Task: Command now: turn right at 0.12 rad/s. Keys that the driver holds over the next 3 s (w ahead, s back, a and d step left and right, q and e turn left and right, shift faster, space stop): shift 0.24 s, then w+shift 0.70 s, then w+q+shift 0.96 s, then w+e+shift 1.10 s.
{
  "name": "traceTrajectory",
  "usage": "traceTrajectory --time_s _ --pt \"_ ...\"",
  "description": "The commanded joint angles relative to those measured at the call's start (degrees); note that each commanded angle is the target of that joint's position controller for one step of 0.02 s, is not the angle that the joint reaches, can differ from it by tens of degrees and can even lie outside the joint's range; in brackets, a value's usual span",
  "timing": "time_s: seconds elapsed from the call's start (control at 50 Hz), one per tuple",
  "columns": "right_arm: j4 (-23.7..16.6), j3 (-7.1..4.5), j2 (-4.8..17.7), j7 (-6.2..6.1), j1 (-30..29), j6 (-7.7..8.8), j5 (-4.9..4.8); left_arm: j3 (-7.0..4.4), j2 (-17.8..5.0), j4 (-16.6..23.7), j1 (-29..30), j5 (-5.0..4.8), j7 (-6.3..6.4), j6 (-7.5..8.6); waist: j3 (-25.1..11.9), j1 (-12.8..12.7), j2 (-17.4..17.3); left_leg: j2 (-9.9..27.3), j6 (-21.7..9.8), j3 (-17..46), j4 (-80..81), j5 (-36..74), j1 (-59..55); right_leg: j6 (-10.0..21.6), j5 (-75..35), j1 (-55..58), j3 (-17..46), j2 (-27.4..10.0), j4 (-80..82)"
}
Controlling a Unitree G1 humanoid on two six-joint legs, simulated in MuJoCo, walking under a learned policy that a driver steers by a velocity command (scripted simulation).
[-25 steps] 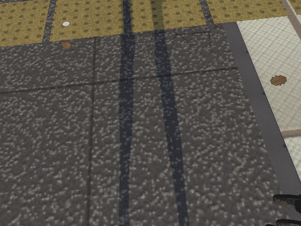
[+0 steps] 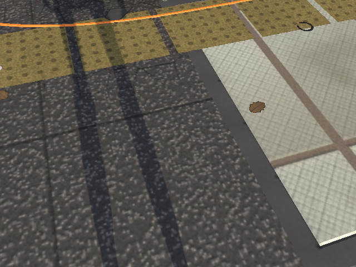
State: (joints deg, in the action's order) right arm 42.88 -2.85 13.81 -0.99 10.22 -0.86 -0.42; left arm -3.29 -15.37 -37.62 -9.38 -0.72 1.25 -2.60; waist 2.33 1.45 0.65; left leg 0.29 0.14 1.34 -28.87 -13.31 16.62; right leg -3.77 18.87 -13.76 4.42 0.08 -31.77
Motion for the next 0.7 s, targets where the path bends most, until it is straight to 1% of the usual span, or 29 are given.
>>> traceTrajectory --time_s 0.02,0.04,0.06,0.08,0.1,0.14,0.24,0.26,0.28,0.3,0.32,0.34,0.36,0.38,0.4,0.42,0.46,0.48,0.5,0.52,0.54,0.56,0.58,0.6,0.62,0.64,0.66,0.68,0.7 --pt "-2.58 -1.50 7.85 0.22 2.05 1.45 0.17 -1.63 -7.51 3.21 -1.18 1.04 0.34 0.95 -8.47 0.14 -5.88 8.33 -4.88 8.36 3.60 12.38 -1.70 4.02 -16.98 11.09 2.81 -3.70 11.55" --pt "-3.09 -0.85 5.47 0.74 3.39 2.46 1.39 -2.30 -10.56 2.45 -0.03 1.92 0.45 0.86 -8.95 3.29 5.60 2.97 -1.26 2.09 2.31 3.20 -0.11 7.80 -19.33 8.87 6.96 -7.57 7.66" --pt "-2.93 -0.51 5.42 0.86 0.35 2.83 2.26 -1.31 -5.90 2.81 1.34 2.15 -0.15 1.22 -8.34 1.39 6.34 2.26 1.30 0.70 2.42 0.42 -4.25 9.49 -12.35 3.17 7.17 -7.63 8.64" --pt "-2.85 -0.64 6.03 0.97 -1.79 2.86 2.32 -0.61 -3.63 2.54 1.61 2.42 -0.51 1.64 -6.63 0.61 4.62 2.00 2.22 0.58 2.35 2.27 -5.17 8.59 -7.38 1.37 6.39 -6.13 9.31" --pt "-2.51 -0.68 5.97 0.82 -2.44 2.71 1.99 -0.72 -4.25 1.87 0.82 2.49 -0.55 2.02 -5.48 0.13 3.92 1.88 2.18 0.34 1.71 3.49 -5.61 7.45 -5.67 0.20 5.53 -4.88 9.48" --pt "-2.16 -0.78 6.23 0.41 -1.67 2.15 1.54 -0.66 -4.84 1.00 0.03 2.03 -0.50 2.92 -2.82 0.29 4.48 2.21 1.68 0.84 1.62 5.51 -5.25 6.55 -7.08 -1.66 5.34 -4.48 9.51" --pt "-0.14 -0.80 5.84 -0.16 -0.56 1.86 1.21 -0.17 -3.82 -0.64 -1.83 1.62 -0.13 3.39 -1.60 0.01 2.61 2.28 1.92 0.85 1.84 6.33 -5.62 6.33 -8.35 -1.99 4.84 -3.63 8.98" --pt "0.75 -0.80 5.58 -0.24 0.56 1.73 0.97 -0.62 -4.86 -1.57 -4.28 1.31 0.07 3.14 -3.88 -0.86 3.57 -0.13 1.96 -2.16 -0.97 -2.18 -4.97 7.38 2.91 -0.19 5.08 -3.16 10.36" --pt "0.78 -1.07 5.88 -0.19 0.02 1.86 0.14 -1.68 -7.92 -2.06 -6.95 0.67 0.08 2.79 -2.21 -2.64 6.30 -2.74 1.74 -5.49 -6.75 -11.60 0.75 10.07 20.16 0.69 9.76 -5.45 13.82" --pt "-0.70 -1.25 6.21 -0.02 -3.17 2.37 -0.78 -2.33 -10.42 -2.25 -9.56 0.29 -0.04 2.86 1.90 -4.76 9.36 -2.94 1.03 -6.03 -12.56 -15.16 8.87 14.02 33.44 0.67 18.87 -11.03 19.38" --pt "-2.79 -1.43 6.76 0.22 -6.96 3.28 -2.01 -2.66 -11.74 -2.51 -10.61 -0.04 0.06 3.62 6.57 -6.02 11.45 -0.25 -0.72 -2.64 -19.35 -16.25 16.19 17.85 37.83 -0.10 28.22 -16.61 24.22" --pt "-4.09 -1.71 7.28 0.56 -8.73 4.40 -2.84 -2.44 -11.00 -2.83 -10.91 -0.07 0.21 4.89 9.18 -6.01 11.40 2.62 -2.49 0.87 -24.22 -17.16 23.65 19.84 34.72 2.49 32.72 -19.72 25.84" --pt "-4.14 -1.75 7.14 1.00 -8.20 5.51 -2.76 -1.96 -9.15 -2.82 -10.35 -0.25 0.25 6.08 8.83 -5.24 9.63 4.80 -3.66 2.53 -25.83 -14.89 29.10 19.93 29.34 7.61 32.34 -20.31 24.98" --pt "-3.83 -1.57 6.71 1.52 -7.36 6.48 -2.35 -1.70 -7.97 -2.60 -9.47 -0.40 0.13 6.74 6.64 -4.71 7.79 6.09 -4.37 2.83 -24.10 -12.42 30.61 18.88 23.63 11.32 29.34 -19.57 23.77" --pt "-3.43 -1.36 6.51 2.01 -6.79 7.14 -1.86 -1.71 -7.66 -2.26 -8.57 -0.53 -0.07 6.89 3.93 -4.52 6.67 6.41 -4.50 2.04 -19.69 -10.46 27.89 17.36 18.37 12.50 24.65 -17.81 23.01" --pt "-3.00 -1.10 6.06 2.46 -6.56 7.52 -1.38 -1.85 -8.00 -1.95 -7.75 -0.71 -0.31 6.84 1.62 -4.39 6.49 5.50 -4.08 0.21 -15.22 -8.45 22.27 15.98 13.59 11.03 19.59 -15.35 22.43" --pt "-1.87 -0.68 5.33 3.14 -4.18 7.53 -1.11 -2.25 -9.48 -1.35 -5.76 -1.03 -0.89 6.65 -0.34 -2.67 7.73 2.49 -2.52 -3.87 -8.79 -4.71 8.02 14.80 9.27 2.65 11.80 -11.38 21.76" --pt "-1.76 -0.89 5.41 4.39 -1.30 4.47 3.33 -2.99 -11.26 -3.41 -6.50 3.45 -1.94 6.43 -1.56 -0.86 8.68 -0.92 -1.81 -8.76 -5.09 -3.86 -0.85 14.36 12.36 -1.66 8.02 -8.33 21.60" --pt "0.08 -1.47 6.27 4.28 4.05 3.21 3.32 -3.06 -10.33 -3.52 -5.54 3.32 -2.33 6.35 -0.97 1.80 6.73 -2.39 -1.29 -11.10 -3.47 -0.23 -10.43 13.92 13.71 -8.15 6.51 -7.57 18.50" --pt "2.58 -2.34 8.35 3.55 11.97 2.92 2.85 -2.52 -8.75 -3.64 -4.92 3.32 -2.35 6.50 -2.07 5.65 2.08 -3.66 -1.22 -11.24 -3.33 -3.14 -20.46 13.31 10.06 -14.22 4.76 -5.57 10.60" --pt "5.55 -3.44 11.85 2.79 24.49 3.55 3.18 -1.63 -5.88 -3.13 -2.10 3.87 -2.36 6.85 -4.95 12.64 -7.81 2.77 -2.35 -2.27 0.36 -11.59 -31.03 11.90 2.94 -22.11 -0.70 -0.81 -11.04" --pt "5.67 -4.05 18.79 2.17 30.99 4.58 4.09 0.24 1.21 1.44 2.29 3.03 -1.94 7.77 -7.29 13.85 -23.87 19.27 -5.95 29.31 15.64 -38.94 -31.37 9.91 15.04 -34.31 -0.70 6.09 -33.48" --pt "3.40 -3.29 16.59 2.03 20.80 4.29 3.76 0.12 -0.56 2.50 0.32 2.51 -1.90 7.86 -3.08 7.32 -15.09 22.83 -10.20 47.44 23.63 -48.02 -24.01 10.74 7.99 -41.14 7.12 5.34 -41.77" --pt "1.42 -2.93 14.68 2.09 12.91 4.24 2.96 -0.31 -3.22 2.06 0.16 2.47 -2.30 7.62 1.41 2.52 -7.28 23.67 -10.63 41.20 21.51 -43.60 -19.50 10.71 -0.11 -43.14 4.92 -0.64 -43.02" --pt "0.83 -2.39 12.12 2.35 9.97 4.65 2.39 -0.60 -5.31 0.55 -1.33 3.34 -3.08 7.47 0.64 0.49 -3.09 19.81 -9.64 32.28 19.86 -35.46 -15.22 9.71 -4.50 -38.02 2.25 -3.92 -39.46" --pt "0.58 -1.85 10.81 2.38 8.86 5.00 2.15 -0.76 -5.67 -0.92 -3.34 3.89 -3.74 7.07 -0.66 -1.03 -3.65 16.20 -8.67 25.63 20.59 -30.32 -12.35 8.45 -5.67 -33.28 0.86 -5.47 -36.25" --pt "1.01 -1.29 9.26 2.18 9.19 5.42 2.19 -0.56 -5.36 -1.74 -3.78 4.36 -4.36 6.36 -0.18 -1.15 -5.25 13.51 -8.41 21.22 22.27 -26.52 -9.89 7.25 -7.53 -31.10 -0.64 -6.03 -35.85" --pt "2.12 -0.99 8.49 2.14 10.74 5.91 2.06 -0.28 -4.68 -1.47 -3.03 4.21 -4.82 5.72 0.86 -1.07 -6.80 12.36 -8.88 18.60 23.62 -23.65 -8.74 6.51 -9.82 -31.12 -1.58 -6.28 -35.64" --pt "3.17 -0.93 8.06 2.21 12.47 6.28 1.74 -0.03 -4.23 -0.90 -1.35 3.80 -4.96 5.24 2.58 -0.89 -6.34 11.72 -9.45 16.73 24.84 -20.87 -8.84 6.03 -11.90 -32.97 -2.20 -6.59 -34.45"
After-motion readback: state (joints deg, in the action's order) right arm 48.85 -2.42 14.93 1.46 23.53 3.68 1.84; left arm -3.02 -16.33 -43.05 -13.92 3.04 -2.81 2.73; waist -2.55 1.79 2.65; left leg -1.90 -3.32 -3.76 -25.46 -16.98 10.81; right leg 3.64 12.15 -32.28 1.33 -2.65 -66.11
